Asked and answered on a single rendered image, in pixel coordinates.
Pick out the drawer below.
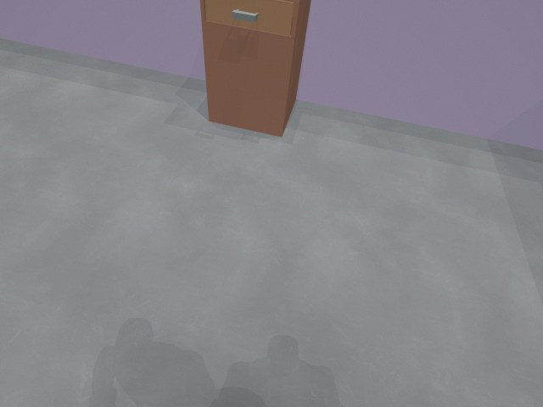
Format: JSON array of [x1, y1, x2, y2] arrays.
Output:
[[205, 0, 295, 36]]

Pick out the handle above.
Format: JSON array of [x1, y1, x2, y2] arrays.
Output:
[[232, 9, 259, 22]]

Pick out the cabinet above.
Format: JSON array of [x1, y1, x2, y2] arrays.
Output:
[[200, 0, 311, 137]]

